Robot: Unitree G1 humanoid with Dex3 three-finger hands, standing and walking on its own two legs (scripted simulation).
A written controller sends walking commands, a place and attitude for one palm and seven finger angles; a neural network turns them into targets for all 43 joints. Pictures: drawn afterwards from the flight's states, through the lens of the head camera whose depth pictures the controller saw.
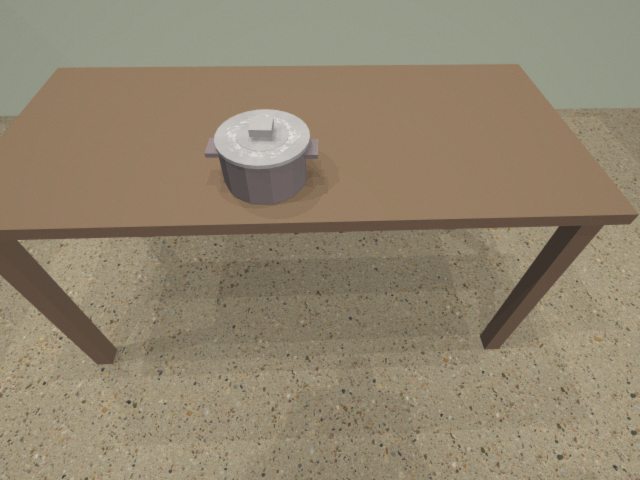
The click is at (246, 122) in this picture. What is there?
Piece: lid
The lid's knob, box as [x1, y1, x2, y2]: [248, 117, 273, 136]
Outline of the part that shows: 251,117 248,128 249,136 271,136 273,127 272,117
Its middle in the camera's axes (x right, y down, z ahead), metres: -0.12 -0.21 +0.75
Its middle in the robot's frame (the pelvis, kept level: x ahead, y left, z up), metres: +0.71 +0.15 +0.04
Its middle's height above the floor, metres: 0.82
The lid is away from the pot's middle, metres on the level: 0.00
